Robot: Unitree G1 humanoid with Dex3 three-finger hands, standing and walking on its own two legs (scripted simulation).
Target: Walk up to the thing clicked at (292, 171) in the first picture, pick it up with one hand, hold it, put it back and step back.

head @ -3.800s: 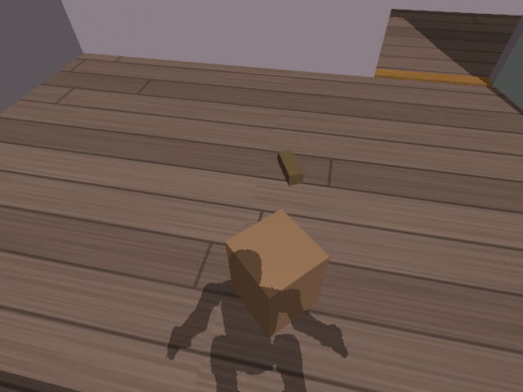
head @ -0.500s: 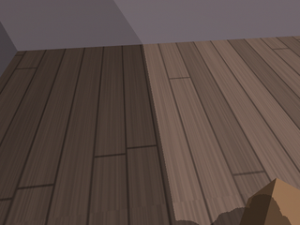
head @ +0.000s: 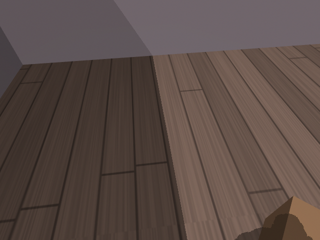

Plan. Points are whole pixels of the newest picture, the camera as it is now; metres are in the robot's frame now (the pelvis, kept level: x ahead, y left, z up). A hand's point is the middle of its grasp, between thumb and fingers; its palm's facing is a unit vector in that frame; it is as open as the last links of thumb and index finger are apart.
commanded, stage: stand
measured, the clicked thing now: out of the picture +0.37 -1.36 -0.74
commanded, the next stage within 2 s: none
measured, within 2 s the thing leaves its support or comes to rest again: neither
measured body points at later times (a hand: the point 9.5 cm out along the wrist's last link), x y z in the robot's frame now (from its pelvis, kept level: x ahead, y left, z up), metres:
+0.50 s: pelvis +0.00 -0.01 +0.00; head +0.01 -0.01 +0.45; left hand +0.08 +0.30 -0.13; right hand +0.07 -0.31 -0.13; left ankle +0.02 +0.14 -0.74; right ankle +0.01 -0.13 -0.74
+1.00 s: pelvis +0.01 -0.01 +0.00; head +0.02 -0.01 +0.45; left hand +0.09 +0.29 -0.13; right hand +0.08 -0.31 -0.13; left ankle +0.02 +0.14 -0.74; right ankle +0.01 -0.13 -0.74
